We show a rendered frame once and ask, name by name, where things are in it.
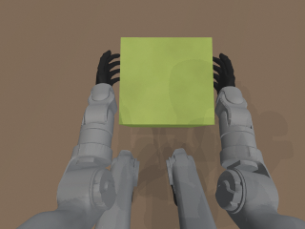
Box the left robot forearm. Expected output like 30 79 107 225
56 83 118 203

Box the robot left hand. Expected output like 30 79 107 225
95 50 120 86

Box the robot right upper arm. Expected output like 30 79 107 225
215 168 305 229

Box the right robot thigh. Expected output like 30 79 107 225
166 153 217 229

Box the right robot foot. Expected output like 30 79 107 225
171 185 177 206

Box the robot right hand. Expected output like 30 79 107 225
213 53 235 94

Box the robot left upper arm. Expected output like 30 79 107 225
16 167 116 229

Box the carton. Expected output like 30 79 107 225
118 37 215 128

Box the right robot forearm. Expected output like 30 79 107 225
214 86 279 204

